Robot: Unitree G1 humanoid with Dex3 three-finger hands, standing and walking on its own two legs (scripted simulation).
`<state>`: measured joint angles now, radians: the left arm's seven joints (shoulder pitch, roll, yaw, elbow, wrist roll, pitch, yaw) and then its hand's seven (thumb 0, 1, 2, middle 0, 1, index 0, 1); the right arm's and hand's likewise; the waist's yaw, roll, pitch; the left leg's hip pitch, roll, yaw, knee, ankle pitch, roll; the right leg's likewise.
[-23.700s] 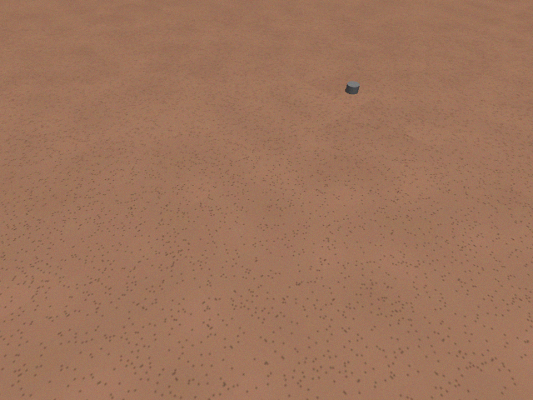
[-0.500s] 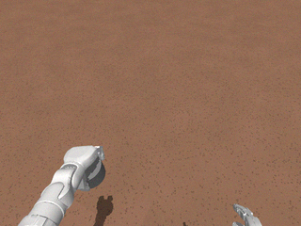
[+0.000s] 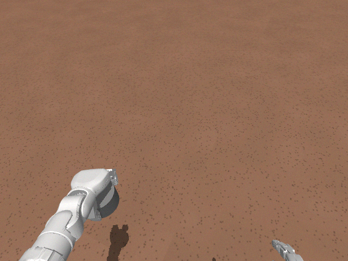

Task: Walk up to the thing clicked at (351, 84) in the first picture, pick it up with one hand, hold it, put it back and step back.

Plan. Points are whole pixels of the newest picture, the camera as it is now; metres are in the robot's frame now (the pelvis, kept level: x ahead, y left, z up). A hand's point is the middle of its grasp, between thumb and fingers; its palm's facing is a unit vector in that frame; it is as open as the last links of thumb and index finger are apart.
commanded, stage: crouch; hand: left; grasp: from above
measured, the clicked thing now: (100, 197) +0.30 +0.22 -0.08
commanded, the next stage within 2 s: lower in 1.84 s
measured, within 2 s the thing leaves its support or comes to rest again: neither
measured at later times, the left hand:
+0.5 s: hand (116, 212) +0.32 +0.22 -0.24, palm faces -0.42 +0.04 -0.91, open 11.2 cm
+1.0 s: hand (131, 224) +0.35 +0.22 -0.47, palm faces -0.47 -0.01 -0.88, open 11.2 cm
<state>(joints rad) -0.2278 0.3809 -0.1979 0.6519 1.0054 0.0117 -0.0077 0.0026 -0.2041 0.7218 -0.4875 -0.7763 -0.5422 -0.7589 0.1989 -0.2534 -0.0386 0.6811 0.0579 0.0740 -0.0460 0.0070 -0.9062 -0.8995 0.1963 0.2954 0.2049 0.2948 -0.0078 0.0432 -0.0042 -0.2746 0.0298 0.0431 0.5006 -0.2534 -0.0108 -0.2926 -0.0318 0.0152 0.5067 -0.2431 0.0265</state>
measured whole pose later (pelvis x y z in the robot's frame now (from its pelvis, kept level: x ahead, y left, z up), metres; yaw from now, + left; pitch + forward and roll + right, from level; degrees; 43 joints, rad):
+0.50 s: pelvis -0.04 +0.00 -0.12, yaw +1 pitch +23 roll -2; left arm -0.56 0.36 -0.13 1.15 1.19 -0.04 0.39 0.00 -0.19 0.69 -0.50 -0.76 -0.55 -0.75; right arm 0.22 -0.27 -0.08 0.73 -0.02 0.02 -0.01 0.00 -0.90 -0.89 0.20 0.29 0.21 0.29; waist -0.10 0.01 -0.16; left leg -1.18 0.04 -0.01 1.28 -0.52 -0.01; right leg -1.16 -0.03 0.00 1.25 -0.49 0.04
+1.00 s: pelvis -0.07 +0.00 -0.30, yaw +0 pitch +37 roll -3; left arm -0.78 0.46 -0.02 1.30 1.21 -0.10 0.42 0.00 -0.21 0.70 -0.52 -0.74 -0.59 -0.72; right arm 0.18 -0.23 -0.02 0.77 -0.09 -0.07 0.03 0.00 -0.90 -0.89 0.20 0.29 0.21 0.29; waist -0.19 0.03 -0.19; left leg -1.94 0.02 -0.06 1.94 -0.66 -0.01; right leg -1.91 -0.03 -0.01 1.90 -0.64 0.04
